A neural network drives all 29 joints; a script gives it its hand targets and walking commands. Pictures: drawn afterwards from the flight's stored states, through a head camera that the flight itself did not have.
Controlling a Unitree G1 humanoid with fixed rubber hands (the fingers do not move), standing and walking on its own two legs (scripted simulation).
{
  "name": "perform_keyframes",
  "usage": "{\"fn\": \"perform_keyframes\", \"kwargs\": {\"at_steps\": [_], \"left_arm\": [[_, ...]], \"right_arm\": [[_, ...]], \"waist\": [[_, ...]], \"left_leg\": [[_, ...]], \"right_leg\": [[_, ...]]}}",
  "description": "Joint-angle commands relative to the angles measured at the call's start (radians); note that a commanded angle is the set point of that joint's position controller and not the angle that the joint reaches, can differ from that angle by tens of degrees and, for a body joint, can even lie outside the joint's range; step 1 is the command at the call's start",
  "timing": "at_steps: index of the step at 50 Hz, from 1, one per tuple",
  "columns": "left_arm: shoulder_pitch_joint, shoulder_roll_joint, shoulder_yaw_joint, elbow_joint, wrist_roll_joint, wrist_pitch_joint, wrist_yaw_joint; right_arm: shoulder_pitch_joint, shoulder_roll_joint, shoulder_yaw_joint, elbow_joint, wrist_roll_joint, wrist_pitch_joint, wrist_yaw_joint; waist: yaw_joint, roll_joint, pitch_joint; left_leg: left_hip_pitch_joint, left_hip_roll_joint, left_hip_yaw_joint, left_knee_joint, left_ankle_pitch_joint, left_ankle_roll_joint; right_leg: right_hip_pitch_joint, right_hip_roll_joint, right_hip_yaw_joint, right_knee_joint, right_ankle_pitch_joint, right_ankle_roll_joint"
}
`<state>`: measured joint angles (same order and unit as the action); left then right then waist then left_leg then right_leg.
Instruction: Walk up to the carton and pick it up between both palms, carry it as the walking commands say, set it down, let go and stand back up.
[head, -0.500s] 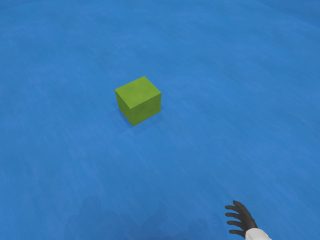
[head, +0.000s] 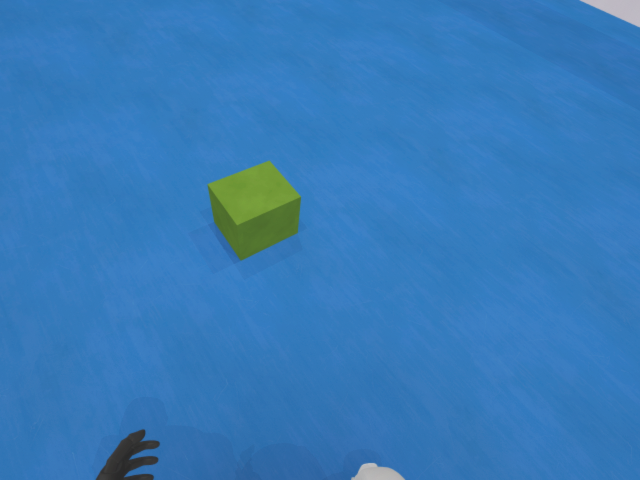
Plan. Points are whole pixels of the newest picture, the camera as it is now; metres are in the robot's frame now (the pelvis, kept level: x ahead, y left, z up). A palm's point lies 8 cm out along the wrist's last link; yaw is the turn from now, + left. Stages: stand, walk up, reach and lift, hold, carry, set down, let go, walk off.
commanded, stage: walk up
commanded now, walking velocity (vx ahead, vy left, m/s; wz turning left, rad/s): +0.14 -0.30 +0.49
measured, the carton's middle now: (255, 210) +1.10 +0.07 -0.68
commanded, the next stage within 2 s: none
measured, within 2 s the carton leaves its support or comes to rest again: neither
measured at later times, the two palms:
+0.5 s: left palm out of the picture +0.00 +0.11 -0.16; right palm (503, 360) +0.28 -0.33 -0.11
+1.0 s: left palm out of the picture +0.11 -0.02 -0.12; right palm (526, 289) +0.42 -0.44 -0.13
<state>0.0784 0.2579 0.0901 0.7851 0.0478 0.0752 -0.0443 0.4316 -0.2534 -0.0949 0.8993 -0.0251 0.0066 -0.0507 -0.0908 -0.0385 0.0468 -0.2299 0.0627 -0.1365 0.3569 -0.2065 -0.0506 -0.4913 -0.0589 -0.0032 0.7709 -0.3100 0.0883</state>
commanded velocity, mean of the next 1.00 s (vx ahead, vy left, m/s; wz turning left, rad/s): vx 0.26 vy -0.24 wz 0.31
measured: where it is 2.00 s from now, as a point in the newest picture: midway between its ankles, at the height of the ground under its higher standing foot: (316, 342)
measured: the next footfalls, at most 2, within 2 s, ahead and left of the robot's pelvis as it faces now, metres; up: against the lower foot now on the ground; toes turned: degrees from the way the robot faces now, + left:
right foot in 0.10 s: +0.07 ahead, -0.18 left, +0.00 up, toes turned -1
left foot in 0.44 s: +0.09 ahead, -0.04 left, +0.00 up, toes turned +20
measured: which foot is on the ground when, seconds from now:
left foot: down 0.00-0.08, up 0.10-0.42, down 0.44-0.80, up 0.82-1.00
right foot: up 0.00-0.08, down 0.10-0.46, up 0.48-0.80, down 0.82-1.00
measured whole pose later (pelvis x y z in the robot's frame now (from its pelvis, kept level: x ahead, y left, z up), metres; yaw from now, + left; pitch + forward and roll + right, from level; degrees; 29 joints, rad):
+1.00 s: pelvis +0.22 -0.24 +0.00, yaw +20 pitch +2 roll +1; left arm 0.41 0.20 0.06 1.00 0.03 -0.09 -0.02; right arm 0.17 -0.26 -0.08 0.89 -0.03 -0.02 0.05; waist 0.03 0.03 0.00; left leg -0.58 0.08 0.04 1.13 -0.20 -0.01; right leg -0.11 -0.06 -0.15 0.34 -0.26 0.00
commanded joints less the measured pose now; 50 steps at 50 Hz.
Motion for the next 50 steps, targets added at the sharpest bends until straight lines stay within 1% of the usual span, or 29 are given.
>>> {"fn": "perform_keyframes", "kwargs": {"at_steps": [1,3,4,5,6,7,9,12,18,21,22,23,24,25,26,27,29,30,32,34,36,38,40,41,42,43,45,46,50], "left_arm": [[0.024,0.035,0.012,-0.083,-0.014,-0.020,0.003],[0.186,0.045,0.025,-0.039,-0.031,-0.032,0.017],[0.273,0.081,0.040,-0.005,-0.031,-0.039,0.030],[0.331,0.140,0.049,0.007,-0.022,-0.047,0.036],[0.303,0.235,0.061,-0.015,-0.018,-0.043,0.034],[0.265,0.182,0.051,-0.020,-0.009,-0.038,0.028],[0.153,0.085,0.013,-0.036,-0.003,-0.050,0.028],[0.114,0.048,0.006,-0.014,0.012,-0.064,0.056],[0.225,0.054,-0.001,0.057,0.014,-0.061,0.041],[0.242,0.075,-0.009,0.085,-0.009,-0.056,0.027],[0.238,0.086,-0.012,0.100,-0.029,-0.063,0.031],[0.257,0.067,-0.033,0.080,-0.045,-0.077,0.034],[0.230,0.084,-0.015,0.046,-0.025,-0.073,0.027],[0.115,0.126,0.009,0.021,0.007,-0.050,0.017],[0.146,0.116,0.021,0.057,-0.003,-0.036,0.019],[0.216,0.093,0.016,0.079,0.000,-0.029,0.012],[0.286,0.039,0.007,0.107,-0.020,-0.019,-0.001],[0.284,0.017,-0.003,0.111,-0.033,-0.021,-0.005],[0.194,0.002,-0.013,0.078,-0.034,-0.044,-0.036],[0.088,0.000,-0.017,0.042,-0.023,-0.058,-0.052],[0.112,0.011,-0.012,0.048,-0.023,-0.077,-0.049],[0.207,0.028,-0.003,0.079,-0.025,-0.099,-0.036],[0.434,0.077,0.014,0.165,-0.029,-0.125,-0.008],[0.569,0.143,0.019,0.191,-0.027,-0.140,0.005],[0.574,0.228,0.027,0.189,-0.016,-0.140,0.019],[0.484,0.205,0.025,0.171,-0.021,-0.135,0.021],[0.312,0.115,0.007,0.137,-0.015,-0.144,0.021],[0.288,0.095,0.001,0.137,-0.014,-0.157,0.024],[0.386,0.045,-0.019,0.207,-0.018,-0.193,0.032]], "right_arm": [[-0.028,-0.227,-0.048,-0.048,0.002,-0.002,-0.009],[-0.083,-0.223,-0.035,-0.069,0.014,-0.002,-0.010],[-0.065,-0.182,-0.017,-0.070,0.007,-0.009,-0.007],[-0.006,-0.113,0.007,-0.074,-0.012,-0.011,-0.003],[-0.069,-0.092,0.004,-0.136,-0.010,-0.002,-0.009],[-0.129,-0.121,-0.012,-0.119,-0.012,0.013,-0.014],[-0.132,-0.119,-0.018,-0.097,-0.012,0.033,0.011],[-0.106,-0.088,-0.013,-0.086,0.004,0.052,0.030],[-0.261,-0.041,0.028,-0.136,0.003,0.059,0.021],[-0.245,-0.047,0.032,-0.114,0.006,0.044,0.014],[-0.192,-0.070,0.026,-0.097,0.002,0.027,0.009],[-0.108,-0.161,0.001,-0.086,-0.011,0.009,0.003],[-0.056,-0.261,-0.033,-0.052,-0.007,0.022,0.005],[-0.084,-0.270,-0.040,-0.057,-0.003,0.033,-0.015],[-0.176,-0.207,-0.022,-0.066,0.001,0.030,-0.025],[-0.232,-0.172,-0.022,-0.081,0.000,0.024,-0.024],[-0.293,-0.131,-0.018,-0.093,-0.002,0.002,-0.015],[-0.285,-0.120,-0.016,-0.085,-0.008,-0.004,-0.005],[-0.206,-0.154,-0.033,-0.055,-0.010,-0.011,0.020],[-0.220,-0.183,-0.037,-0.062,-0.002,-0.026,0.036],[-0.237,-0.205,-0.037,-0.062,0.002,-0.035,0.045],[-0.271,-0.208,-0.033,-0.070,0.006,-0.038,0.051],[-0.266,-0.156,-0.013,-0.074,-0.008,-0.039,0.056],[-0.279,-0.068,0.009,-0.092,-0.023,-0.039,0.057],[-0.297,0.000,0.026,-0.131,-0.012,-0.043,0.054],[-0.331,-0.034,0.024,-0.139,-0.007,-0.044,0.063],[-0.327,-0.070,0.011,-0.103,-0.006,-0.052,0.091],[-0.284,-0.072,0.004,-0.073,-0.008,-0.048,0.104],[-0.305,-0.024,0.014,-0.053,-0.009,-0.024,0.113]], "waist": [[0.053,0.292,-0.050],[0.129,0.217,-0.092],[0.153,0.103,-0.133],[0.162,-0.109,-0.192],[0.188,-0.327,-0.205],[0.188,-0.248,-0.147],[0.115,-0.094,-0.077],[0.074,-0.119,-0.073],[0.107,-0.135,-0.034],[0.066,-0.065,-0.074],[0.015,-0.008,-0.094],[-0.025,0.190,-0.189],[-0.040,0.346,-0.202],[-0.025,0.208,-0.068],[0.038,0.112,0.026],[0.079,0.082,0.021],[0.108,0.161,0.004],[0.105,0.190,-0.013],[0.064,0.259,-0.024],[0.048,0.296,0.008],[0.065,0.302,0.001],[0.116,0.227,-0.008],[0.199,0.021,-0.065],[0.252,-0.221,-0.083],[0.248,-0.339,-0.050],[0.226,-0.261,0.017],[0.135,-0.126,0.061],[0.112,-0.102,0.043],[0.109,-0.103,0.042]], "left_leg": [[-0.014,0.210,-0.178,-0.088,0.206,0.173],[-0.156,0.171,-0.128,-0.006,0.187,0.132],[-0.260,0.097,-0.070,0.093,0.043,0.108],[-0.378,0.020,0.017,0.350,-0.348,0.092],[-0.513,-0.052,0.160,0.545,-0.483,0.074],[-0.476,-0.012,0.184,0.710,-0.407,0.070],[-0.388,0.006,0.182,0.811,-0.277,0.061],[-0.334,-0.017,0.197,0.833,-0.193,0.034],[-0.197,-0.033,0.232,0.424,-0.232,0.089],[0.052,-0.033,0.243,0.223,-0.083,0.112],[0.250,0.026,0.184,0.062,0.091,0.128],[0.485,0.306,-0.099,-0.017,0.236,0.190],[0.460,0.486,-0.435,-0.123,-0.179,0.369],[0.351,0.517,-0.474,-0.179,-0.184,0.361],[0.204,0.452,-0.290,-0.134,0.162,0.306],[0.149,0.367,-0.164,-0.116,0.237,0.258],[0.058,0.258,0.028,-0.085,0.402,0.218],[0.032,0.206,0.083,-0.074,0.369,0.205],[0.039,0.169,0.055,-0.169,-0.192,0.193],[-0.046,0.180,0.049,-0.222,-0.333,0.176],[-0.102,0.183,0.044,-0.226,-0.366,0.172],[-0.156,0.168,0.061,-0.148,-0.404,0.163],[-0.299,0.072,0.128,0.147,-0.453,0.134],[-0.434,0.003,0.192,0.520,-0.425,0.103],[-0.627,-0.053,0.160,0.725,-0.387,0.080],[-0.656,0.015,0.103,0.832,-0.291,0.079],[-0.556,0.066,0.096,0.825,-0.105,0.072],[-0.508,0.064,0.112,0.820,-0.028,0.055],[-0.517,0.034,0.160,0.762,0.074,0.033]], "right_leg": [[0.112,-0.005,0.009,-0.163,-0.011,-0.030],[0.421,0.019,-0.020,-0.422,0.115,-0.065],[0.615,0.020,-0.053,-0.482,0.107,-0.058],[0.761,-0.171,0.101,-0.510,0.072,-0.081],[0.692,-0.363,0.239,-0.517,0.101,-0.188],[0.545,-0.326,0.185,-0.542,0.153,-0.232],[0.388,-0.214,0.029,-0.516,0.301,-0.222],[0.358,-0.172,-0.056,-0.463,0.542,-0.239],[0.373,-0.182,-0.076,-0.419,0.606,-0.248],[0.284,-0.151,-0.103,-0.334,0.597,-0.209],[0.158,-0.136,-0.115,-0.259,0.619,-0.158],[-0.003,-0.088,-0.127,-0.046,0.257,-0.103],[-0.181,0.025,-0.083,0.219,-0.271,-0.059],[-0.273,-0.006,0.020,0.345,-0.214,-0.039],[-0.192,-0.015,0.055,0.374,-0.107,-0.021],[-0.125,-0.027,0.055,0.347,-0.049,-0.009],[-0.025,-0.015,-0.004,0.315,0.017,0.009],[0.009,-0.013,-0.037,0.249,0.034,0.006],[-0.008,-0.020,-0.085,0.096,0.035,-0.005],[0.070,-0.003,-0.107,-0.042,0.019,-0.010],[0.179,0.009,-0.127,-0.116,0.015,-0.022],[0.310,0.017,-0.151,-0.225,0.066,-0.031],[0.568,0.011,-0.160,-0.342,-0.021,-0.030],[0.643,-0.234,0.129,-0.499,-0.201,-0.055],[0.596,-0.428,0.486,-0.674,-0.461,-0.145],[0.482,-0.439,0.564,-0.737,-0.641,-0.211],[0.376,-0.317,0.295,-0.688,-0.376,-0.189],[0.385,-0.260,0.187,-0.663,-0.218,-0.174],[0.461,-0.220,0.041,-0.613,0.192,-0.168]]}}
